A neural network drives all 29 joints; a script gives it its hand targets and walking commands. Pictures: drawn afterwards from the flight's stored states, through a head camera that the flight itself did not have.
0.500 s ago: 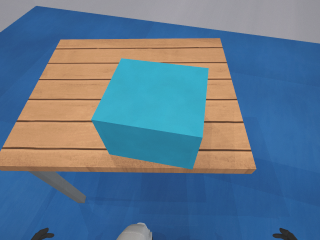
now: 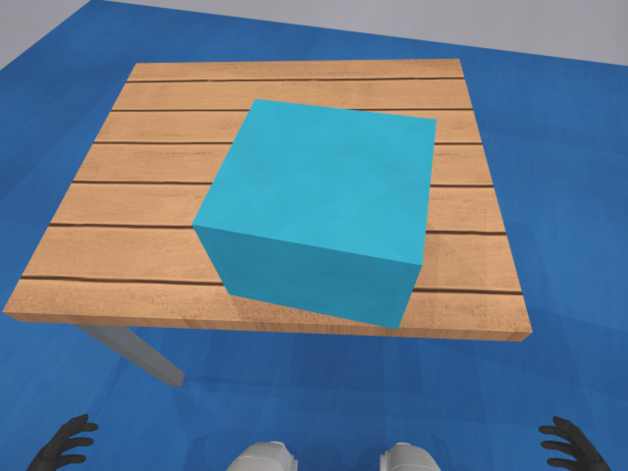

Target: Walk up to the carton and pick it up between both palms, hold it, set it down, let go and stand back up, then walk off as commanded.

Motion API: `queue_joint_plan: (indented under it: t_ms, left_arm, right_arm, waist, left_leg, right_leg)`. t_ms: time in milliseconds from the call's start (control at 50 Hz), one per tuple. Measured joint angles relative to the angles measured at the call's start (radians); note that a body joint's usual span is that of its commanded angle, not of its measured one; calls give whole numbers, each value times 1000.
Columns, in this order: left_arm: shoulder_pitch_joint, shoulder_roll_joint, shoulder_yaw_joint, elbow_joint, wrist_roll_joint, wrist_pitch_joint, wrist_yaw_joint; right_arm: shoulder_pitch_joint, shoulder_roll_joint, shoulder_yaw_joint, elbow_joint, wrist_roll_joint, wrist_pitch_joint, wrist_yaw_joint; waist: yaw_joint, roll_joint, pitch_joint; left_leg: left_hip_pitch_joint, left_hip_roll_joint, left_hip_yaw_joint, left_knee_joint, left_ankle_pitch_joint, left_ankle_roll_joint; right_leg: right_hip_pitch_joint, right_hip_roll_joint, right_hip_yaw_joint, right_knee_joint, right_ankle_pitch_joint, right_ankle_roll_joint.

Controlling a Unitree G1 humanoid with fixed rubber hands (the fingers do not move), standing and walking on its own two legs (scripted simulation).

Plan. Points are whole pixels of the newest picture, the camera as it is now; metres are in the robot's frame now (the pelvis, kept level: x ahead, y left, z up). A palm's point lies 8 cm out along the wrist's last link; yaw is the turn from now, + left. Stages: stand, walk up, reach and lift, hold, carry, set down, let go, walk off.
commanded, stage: walk up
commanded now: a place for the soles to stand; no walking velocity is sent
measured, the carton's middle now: (325, 213) +0.46 +0.03 +0.01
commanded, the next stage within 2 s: reach and lift in 1.56 s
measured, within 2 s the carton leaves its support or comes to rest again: neither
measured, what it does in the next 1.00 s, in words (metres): stands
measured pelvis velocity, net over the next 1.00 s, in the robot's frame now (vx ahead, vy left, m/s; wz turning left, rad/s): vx -0.02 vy -0.01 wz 0.02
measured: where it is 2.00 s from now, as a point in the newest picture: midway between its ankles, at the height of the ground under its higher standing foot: outside the picture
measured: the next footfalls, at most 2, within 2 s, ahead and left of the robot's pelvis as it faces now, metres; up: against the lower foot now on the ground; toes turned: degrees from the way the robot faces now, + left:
none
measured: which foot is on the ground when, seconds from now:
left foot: down 0.00-1.00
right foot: down 0.00-1.00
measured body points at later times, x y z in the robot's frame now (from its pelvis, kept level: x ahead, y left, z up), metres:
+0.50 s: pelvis -0.01 +0.00 +0.02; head +0.00 +0.00 +0.47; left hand +0.10 +0.33 -0.08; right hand +0.12 -0.30 -0.09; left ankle +0.00 +0.14 -0.70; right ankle +0.02 -0.13 -0.70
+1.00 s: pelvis -0.02 -0.01 +0.04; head -0.01 -0.02 +0.49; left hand +0.07 +0.30 -0.08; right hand +0.10 -0.33 -0.08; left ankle +0.00 +0.14 -0.70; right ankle +0.02 -0.13 -0.70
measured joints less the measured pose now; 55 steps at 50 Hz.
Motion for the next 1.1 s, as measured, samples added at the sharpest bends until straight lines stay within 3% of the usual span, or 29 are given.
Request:
queue_joint_plan:
  t_ms: [40, 100, 120, 140, 160, 200, 280, 340, 420, 560, 740, 1100]
  left_arm:
    - [-15, -2, -4, 4, -9, 14, 0]
    - [-35, -25, -22, 23, -13, 17, -3]
    - [-35, -29, -26, 27, -18, 10, -6]
    - [-30, -32, -29, 33, -21, 1, -8]
    - [-28, -41, -31, 42, -21, -6, -9]
    - [-23, -57, -41, 58, -13, -13, -8]
    - [-23, -66, -56, 95, -11, -1, -19]
    - [-42, -61, -58, 114, -17, 10, -19]
    - [-59, -57, -56, 144, -13, -5, -24]
    - [-80, -63, -68, 200, -16, 1, -32]
    - [-95, -68, -63, 246, -16, 24, -51]
    - [-116, -109, -63, 305, -15, 30, -56]
  right_arm:
    - [19, 16, 10, 6, -8, -19, -4]
    - [57, 25, 24, 28, -5, -20, -7]
    - [61, 29, 30, 35, -1, -16, -8]
    - [60, 32, 36, 39, 3, -12, -9]
    - [55, 29, 38, 42, 8, -10, -10]
    - [42, 23, 39, 46, 16, -7, -14]
    - [25, 21, 37, 75, 9, -18, -14]
    - [31, 25, 42, 97, 0, -31, -8]
    - [13, 31, 54, 129, 2, -20, -5]
    - [-28, 27, 57, 167, 4, -18, 2]
    - [-43, 36, 70, 224, 5, -33, -5]
    - [-51, 37, 73, 295, 3, -28, -8]
  waist:
    - [0, -27, 12]
    - [-29, -4, -14]
    - [-28, -5, -22]
    - [-26, -7, -31]
    - [-30, 4, -33]
    - [-39, 24, -38]
    - [-35, 6, -64]
    - [-34, 3, -84]
    - [-33, 14, -89]
    - [-29, 13, -95]
    - [-21, 0, -97]
    - [-36, 7, -98]
  left_leg:
    - [12, -18, 13, -3, -2, -5]
    - [2, -2, -30, 5, -12, -2]
    - [4, 4, -31, 2, -11, -5]
    - [3, 9, -29, 6, -15, -9]
    - [0, 20, -37, 22, -21, -11]
    - [-9, 31, -50, 57, -23, 0]
    - [20, 14, -17, 6, -11, 3]
    - [23, 16, -19, -15, 6, 3]
    - [38, 37, -43, -46, 27, -12]
    - [67, 33, -36, -141, 90, -11]
    - [100, 47, -38, -245, 154, -25]
    - [146, 71, -33, -361, 207, -45]
  right_leg:
    - [-27, 3, 36, 76, -14, -25]
    - [-17, 58, 34, 57, -114, -40]
    - [1, 65, 27, -8, -67, -47]
    - [21, 68, 20, -82, 59, -47]
    - [30, 77, 12, -101, 123, -31]
    - [43, 88, -3, -99, 96, -10]
    - [46, 66, 21, -91, 62, 7]
    - [53, 79, 29, -111, 57, -26]
    - [90, 100, 11, -186, 120, -4]
    - [110, 92, 19, -263, 172, 0]
    - [135, 103, 17, -354, 231, -15]
    - [169, 122, 20, -453, 281, -33]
